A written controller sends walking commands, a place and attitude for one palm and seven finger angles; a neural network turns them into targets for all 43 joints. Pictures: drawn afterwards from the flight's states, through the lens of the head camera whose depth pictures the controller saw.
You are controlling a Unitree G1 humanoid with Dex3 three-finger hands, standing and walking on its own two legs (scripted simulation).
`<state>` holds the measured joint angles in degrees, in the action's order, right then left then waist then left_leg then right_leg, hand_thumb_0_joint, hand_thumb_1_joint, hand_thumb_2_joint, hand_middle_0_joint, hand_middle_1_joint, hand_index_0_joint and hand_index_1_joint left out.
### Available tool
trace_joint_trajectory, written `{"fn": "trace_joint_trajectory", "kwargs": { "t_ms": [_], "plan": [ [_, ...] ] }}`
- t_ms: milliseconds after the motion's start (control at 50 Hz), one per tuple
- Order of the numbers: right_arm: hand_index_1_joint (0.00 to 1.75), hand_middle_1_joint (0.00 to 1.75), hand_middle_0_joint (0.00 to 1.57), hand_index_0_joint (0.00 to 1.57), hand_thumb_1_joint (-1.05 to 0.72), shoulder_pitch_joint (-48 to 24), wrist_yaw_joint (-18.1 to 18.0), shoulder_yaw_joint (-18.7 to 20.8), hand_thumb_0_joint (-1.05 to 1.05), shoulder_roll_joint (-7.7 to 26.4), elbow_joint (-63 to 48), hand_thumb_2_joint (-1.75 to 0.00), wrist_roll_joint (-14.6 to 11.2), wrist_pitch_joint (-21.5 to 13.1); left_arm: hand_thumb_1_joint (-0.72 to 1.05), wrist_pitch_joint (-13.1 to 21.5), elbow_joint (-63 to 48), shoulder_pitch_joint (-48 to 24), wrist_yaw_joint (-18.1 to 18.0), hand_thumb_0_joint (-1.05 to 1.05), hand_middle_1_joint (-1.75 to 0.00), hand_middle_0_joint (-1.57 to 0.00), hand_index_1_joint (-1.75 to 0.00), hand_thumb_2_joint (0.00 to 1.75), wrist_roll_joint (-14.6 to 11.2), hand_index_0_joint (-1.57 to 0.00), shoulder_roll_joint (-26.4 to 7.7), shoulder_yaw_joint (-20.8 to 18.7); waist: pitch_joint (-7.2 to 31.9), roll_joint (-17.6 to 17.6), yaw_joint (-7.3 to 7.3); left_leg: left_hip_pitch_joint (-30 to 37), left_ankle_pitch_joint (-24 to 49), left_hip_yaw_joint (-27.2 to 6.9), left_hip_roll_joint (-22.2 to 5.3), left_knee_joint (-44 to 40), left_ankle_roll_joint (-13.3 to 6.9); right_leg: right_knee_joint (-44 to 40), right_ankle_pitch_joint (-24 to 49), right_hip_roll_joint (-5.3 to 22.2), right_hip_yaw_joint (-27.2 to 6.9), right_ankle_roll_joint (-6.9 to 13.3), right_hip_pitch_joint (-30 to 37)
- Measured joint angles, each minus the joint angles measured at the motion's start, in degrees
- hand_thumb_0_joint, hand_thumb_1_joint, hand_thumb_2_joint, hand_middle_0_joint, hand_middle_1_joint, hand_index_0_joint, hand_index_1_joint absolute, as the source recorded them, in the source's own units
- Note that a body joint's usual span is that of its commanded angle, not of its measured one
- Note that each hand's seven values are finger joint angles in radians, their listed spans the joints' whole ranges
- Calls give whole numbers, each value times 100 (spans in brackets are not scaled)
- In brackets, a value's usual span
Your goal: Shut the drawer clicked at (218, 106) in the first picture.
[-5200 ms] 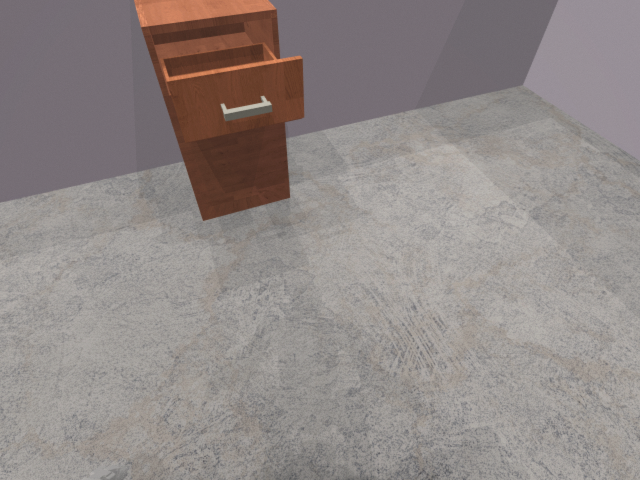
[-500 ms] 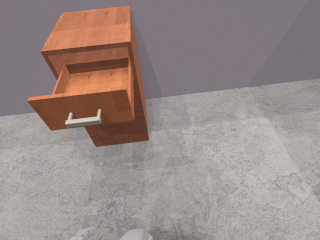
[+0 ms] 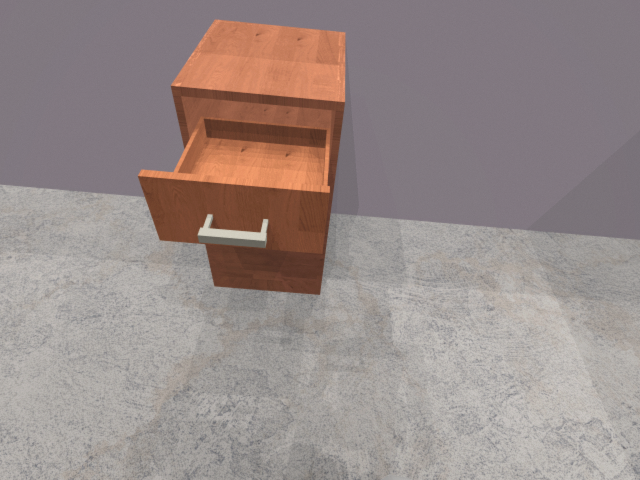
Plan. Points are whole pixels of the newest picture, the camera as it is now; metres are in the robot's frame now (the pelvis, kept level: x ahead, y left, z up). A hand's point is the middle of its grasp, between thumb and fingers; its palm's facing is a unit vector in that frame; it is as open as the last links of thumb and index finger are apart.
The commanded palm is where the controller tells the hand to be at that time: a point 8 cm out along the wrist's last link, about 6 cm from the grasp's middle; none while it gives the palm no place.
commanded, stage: take the last steps up to it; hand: left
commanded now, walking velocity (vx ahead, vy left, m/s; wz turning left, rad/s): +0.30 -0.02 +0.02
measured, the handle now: (235, 229) +0.57 +0.21 -0.09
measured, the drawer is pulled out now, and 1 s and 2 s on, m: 0.30 0.30 0.30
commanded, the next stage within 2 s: come to a stop and stand still in 0.68 s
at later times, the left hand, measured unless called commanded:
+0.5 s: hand (239, 441) +0.21 +0.13 -0.17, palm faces +0.08 -0.97 -0.22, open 7.1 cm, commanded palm none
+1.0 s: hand (226, 416) +0.25 +0.16 -0.19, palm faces +0.08 -0.98 -0.17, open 7.4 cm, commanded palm none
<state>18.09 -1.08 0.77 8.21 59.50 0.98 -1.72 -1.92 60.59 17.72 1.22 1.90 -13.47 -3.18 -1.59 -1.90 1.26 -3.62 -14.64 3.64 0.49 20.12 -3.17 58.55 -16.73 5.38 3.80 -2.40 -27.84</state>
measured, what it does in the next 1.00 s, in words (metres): walks ahead: right foot, then left foot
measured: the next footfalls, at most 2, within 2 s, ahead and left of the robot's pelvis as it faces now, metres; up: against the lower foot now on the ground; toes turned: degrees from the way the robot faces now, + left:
right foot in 0.30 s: +0.20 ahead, -0.15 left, +0.00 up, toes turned -8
left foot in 0.76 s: +0.33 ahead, +0.10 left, +0.00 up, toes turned +10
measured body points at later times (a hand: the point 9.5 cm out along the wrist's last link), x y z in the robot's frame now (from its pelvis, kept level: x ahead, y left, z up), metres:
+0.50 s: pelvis +0.14 -0.06 -0.01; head +0.15 -0.07 +0.44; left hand +0.20 +0.18 -0.15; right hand +0.12 -0.29 -0.17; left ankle +0.13 +0.08 -0.67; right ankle +0.16 -0.14 -0.75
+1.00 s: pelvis +0.26 -0.01 -0.01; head +0.29 +0.00 +0.44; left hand +0.25 +0.21 -0.17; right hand +0.35 -0.24 -0.15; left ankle +0.30 +0.09 -0.75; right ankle +0.26 -0.14 -0.71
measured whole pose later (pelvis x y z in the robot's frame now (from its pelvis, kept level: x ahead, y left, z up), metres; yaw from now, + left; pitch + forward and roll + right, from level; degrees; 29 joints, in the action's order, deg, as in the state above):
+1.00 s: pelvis +0.26 -0.01 -0.01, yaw +1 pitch -2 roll +0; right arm 7.7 -2.8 1.4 8.3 59.9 0.8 -0.9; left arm -2.1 62.7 16.0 -1.4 1.2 -9.3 -2.4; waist -4.4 -2.5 1.7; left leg -12.8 -10.8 9.5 -1.8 25.3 -2.3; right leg 50.3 -23.9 4.1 2.7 -2.3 -21.6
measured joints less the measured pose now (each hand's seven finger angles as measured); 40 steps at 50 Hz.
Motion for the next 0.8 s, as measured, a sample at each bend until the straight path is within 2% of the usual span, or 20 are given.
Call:
{"fn": "trace_joint_trajectory", "kwargs": {
  "t_ms": [80, 140, 220, 280, 320, 360, 400, 440, 480, 540, 600, 680, 740, 760, 780, 800],
  "plan": [
    [30, 30, 20, 20, -91, 285, -17, 5, 0, -124, 233, -90, -4, -46, 91, 15, 14, -141, -5, 1, -30, -19, -30, 90, -9, -20, 120, 25, -8, 18, -65, 281, 16, 7, 91, -299, -8, -430, 167, 66, -14, -55, -63],
    [30, 30, 20, 20, -91, 476, -32, 25, 0, -183, 381, -90, 18, -71, 91, 15, 18, -325, -1, 1, -30, -19, -30, 90, -22, -20, 224, 36, -48, 41, -171, 445, -75, 19, 123, -374, 25, -883, 166, 83, 24, -41, -18],
    [30, 30, 20, 20, -91, 690, -40, 60, 0, -188, 564, -90, 63, -70, 91, 56, -57, -644, 14, 1, -30, -19, -30, 90, -38, -20, 363, 40, -119, 128, -331, 586, -326, 31, 81, -285, 127, -1553, 69, 20, 120, 49, 161],
    [30, 30, 20, 20, -91, 826, -46, 82, 0, -147, 693, -90, 80, -52, 91, 177, -176, -857, 31, 1, -30, -19, -30, 90, -38, -20, 442, 32, -171, 231, -410, 601, -695, 31, -33, 70, 261, -2262, 168, -128, 246, 173, 534],
    [30, 30, 20, 20, -91, 908, -27, 92, 0, -137, 762, -90, 34, -37, 91, 368, -270, -973, 22, 1, -30, -19, -30, 90, -16, -20, 460, 29, -220, 279, -398, 265, -1135, 1, -151, 1042, 281, -2555, 646, -209, 338, 386, 764],
    [30, 30, 20, 20, -91, 822, 12, 110, 0, -86, 803, -90, -5, 54, 91, 518, -317, -1019, -16, 1, -30, -19, -30, 90, -53, -20, 515, 50, -286, 359, -371, -470, -1376, -166, -223, 2841, 186, -2316, 410, -266, 473, 517, 841],
    [30, 30, 20, 20, -91, 676, 44, 170, 0, -12, 774, -90, 4, 135, 91, 547, -310, -921, -61, 1, -30, -20, -30, 89, -72, -20, 564, 67, -233, 381, -316, -1187, -1090, -193, -287, 4130, 146, -2466, 213, -319, 539, 549, 1068],
    [30, 30, 20, 20, -91, 482, 57, 230, 0, 65, 654, -90, 36, 170, 93, 565, -280, -780, -183, -1, -30, -20, -30, 89, -112, -21, 577, -26, -151, 398, -286, -1757, -675, -161, -424, 4560, 192, -2817, 271, -377, 592, 517, 1335],
    [30, 30, 20, 20, -91, 263, 65, 265, 0, 123, 487, -90, 64, 177, 95, 569, -220, -633, -235, -1, -30, -20, -30, 89, -80, -21, 501, -54, -72, 387, -274, -2155, -390, -99, -562, 4416, 283, -3156, 346, -418, 624, 526, 1571],
    [30, 30, 20, 20, -91, -77, 96, 294, 0, 183, 237, -90, 69, 161, 95, 548, -58, -394, -212, -1, -30, -20, -30, 89, -43, -20, 429, -8, 6, 355, -254, -2464, -111, 1, -700, 3763, 405, -3534, 391, -442, 634, 522, 1863],
    [30, 30, 19, 19, -91, -399, 144, 285, 0, 213, 68, -90, 62, 130, 94, 527, 104, -171, -167, -1, -30, -20, -30, 89, -31, -20, 429, 45, 15, 335, -170, -2486, 84, 78, -747, 2959, 473, -3721, 338, -444, 629, 465, 2098],
    [30, 30, 19, 19, -91, -768, 192, 238, 0, 204, -34, -90, 46, 89, 92, 506, 279, 117, -141, 0, -30, -20, -30, 89, -19, -20, 466, 84, -50, 279, 31, -2189, 120, 171, -661, 2032, 459, -3675, 93, -399, 611, 331, 2341],
    [30, 30, 19, 19, -91, -936, 195, 172, 0, 180, -95, -90, 47, 7, 92, 439, 395, 360, -149, 0, -30, -20, -30, 89, -34, -20, 487, 82, -93, 224, 138, -1673, 377, 289, -542, 1245, 404, -3313, -279, -328, 591, 181, 2419],
    [30, 30, 19, 19, -91, -973, 180, 156, 0, 166, -119, -90, 63, -53, 91, 402, 426, 436, -150, 0, -30, -20, -30, 89, -47, -20, 489, 81, -104, 193, 146, -1555, 497, 323, -498, 1114, 189, -2973, -481, -273, 563, 156, 2325],
    [30, 30, 20, 20, -91, -1022, 155, 141, 0, 116, -135, -90, 75, -96, 91, 348, 467, 444, -152, 1, -30, -20, -30, 89, -62, -20, 468, 78, -158, 95, 159, -1553, 402, 384, -437, 1251, 67, -2393, -801, -188, 471, 172, 2129],
    [30, 30, 20, 20, -91, -1049, 126, 112, 0, 71, -151, -90, 79, -121, 91, 289, 498, 434, -163, 1, -30, -20, -30, 89, -61, -20, 455, 81, -203, 31, 176, -1522, 260, 445, -405, 1349, 31, -1700, -1112, -169, 334, 196, 1867]
  ]
}}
